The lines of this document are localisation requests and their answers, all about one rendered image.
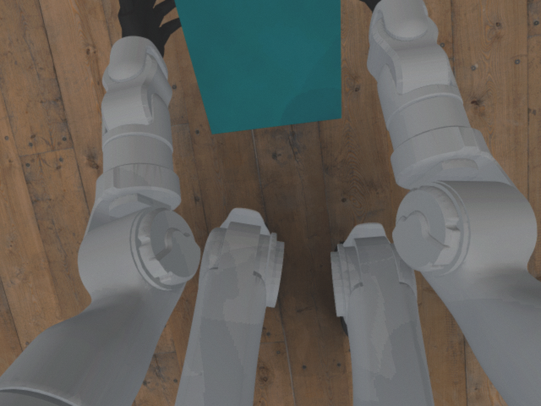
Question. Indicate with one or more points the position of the left robot thigh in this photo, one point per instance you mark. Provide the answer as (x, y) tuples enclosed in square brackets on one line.
[(224, 341)]

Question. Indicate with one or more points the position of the robot right shin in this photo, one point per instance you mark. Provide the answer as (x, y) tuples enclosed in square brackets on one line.
[(373, 229)]

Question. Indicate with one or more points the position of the robot right upper arm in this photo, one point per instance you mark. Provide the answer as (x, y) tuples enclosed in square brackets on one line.
[(472, 240)]

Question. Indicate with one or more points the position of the robot left upper arm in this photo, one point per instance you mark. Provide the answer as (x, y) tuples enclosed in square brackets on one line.
[(135, 269)]

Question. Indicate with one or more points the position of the robot left forearm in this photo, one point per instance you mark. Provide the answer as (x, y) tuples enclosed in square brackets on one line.
[(136, 134)]

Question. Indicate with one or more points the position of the left robot hand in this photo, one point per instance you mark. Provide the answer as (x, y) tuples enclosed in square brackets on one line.
[(139, 18)]

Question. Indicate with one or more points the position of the carton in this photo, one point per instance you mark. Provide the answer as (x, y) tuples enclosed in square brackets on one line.
[(265, 63)]

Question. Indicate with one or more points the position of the robot right forearm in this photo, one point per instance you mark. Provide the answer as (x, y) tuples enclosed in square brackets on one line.
[(422, 106)]

